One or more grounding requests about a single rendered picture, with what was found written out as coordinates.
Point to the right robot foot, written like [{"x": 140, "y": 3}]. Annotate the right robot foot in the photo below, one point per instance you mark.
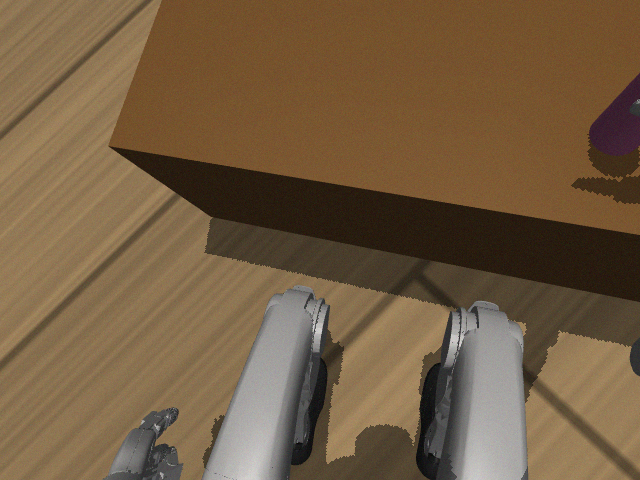
[{"x": 426, "y": 462}]

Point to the left robot foot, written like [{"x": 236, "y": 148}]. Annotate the left robot foot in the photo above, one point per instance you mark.
[{"x": 302, "y": 451}]

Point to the left robot hand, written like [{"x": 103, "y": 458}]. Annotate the left robot hand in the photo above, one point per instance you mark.
[{"x": 138, "y": 455}]

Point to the can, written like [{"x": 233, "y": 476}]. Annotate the can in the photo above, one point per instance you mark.
[{"x": 617, "y": 131}]

